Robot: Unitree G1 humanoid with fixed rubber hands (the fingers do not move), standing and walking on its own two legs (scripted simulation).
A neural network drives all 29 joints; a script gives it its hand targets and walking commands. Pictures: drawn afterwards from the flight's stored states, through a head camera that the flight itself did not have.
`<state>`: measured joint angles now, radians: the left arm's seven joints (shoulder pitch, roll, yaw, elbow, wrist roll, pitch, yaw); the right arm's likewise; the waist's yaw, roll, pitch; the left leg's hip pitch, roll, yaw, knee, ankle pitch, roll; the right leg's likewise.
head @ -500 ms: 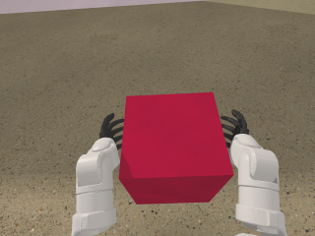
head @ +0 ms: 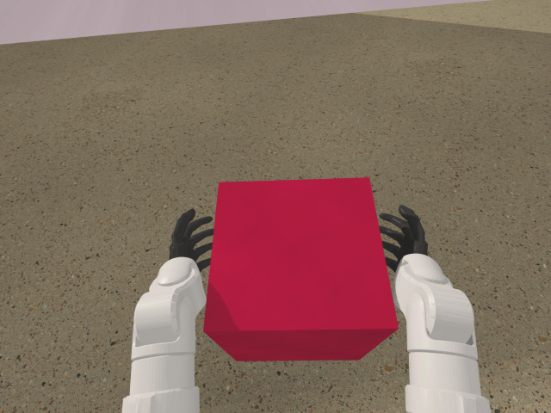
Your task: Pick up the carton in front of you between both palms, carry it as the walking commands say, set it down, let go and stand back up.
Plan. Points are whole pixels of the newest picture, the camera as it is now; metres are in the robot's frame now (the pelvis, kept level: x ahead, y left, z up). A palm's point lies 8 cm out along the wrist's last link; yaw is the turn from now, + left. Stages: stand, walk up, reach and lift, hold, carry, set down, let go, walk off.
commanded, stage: carry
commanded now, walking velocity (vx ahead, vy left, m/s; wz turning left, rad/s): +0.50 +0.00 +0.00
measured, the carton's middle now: (295, 279) +0.33 +0.00 +0.01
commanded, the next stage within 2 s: none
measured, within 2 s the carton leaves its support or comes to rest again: neither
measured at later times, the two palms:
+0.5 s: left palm (231, 143) +0.56 +0.11 +0.09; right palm (393, 137) +0.58 -0.19 +0.09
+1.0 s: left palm (225, 65) +0.88 +0.16 +0.09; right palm (347, 57) +0.88 -0.14 +0.10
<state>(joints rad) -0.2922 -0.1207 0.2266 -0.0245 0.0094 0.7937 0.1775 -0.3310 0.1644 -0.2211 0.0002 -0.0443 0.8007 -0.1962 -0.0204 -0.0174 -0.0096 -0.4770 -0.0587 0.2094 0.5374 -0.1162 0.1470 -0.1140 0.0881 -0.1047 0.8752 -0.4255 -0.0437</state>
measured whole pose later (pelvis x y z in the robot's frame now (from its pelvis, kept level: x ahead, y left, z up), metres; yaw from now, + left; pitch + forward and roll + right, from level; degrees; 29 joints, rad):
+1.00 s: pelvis +0.65 +0.00 +0.01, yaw +1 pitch +3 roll +1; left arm 0.07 -0.13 0.06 -0.52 0.00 1.15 0.16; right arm 0.06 0.13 -0.04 -0.48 0.00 1.13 -0.15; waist -0.01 -0.04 -0.12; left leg -0.47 0.06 0.24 0.57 -0.16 0.08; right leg -0.17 -0.09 -0.08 0.97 -0.47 0.03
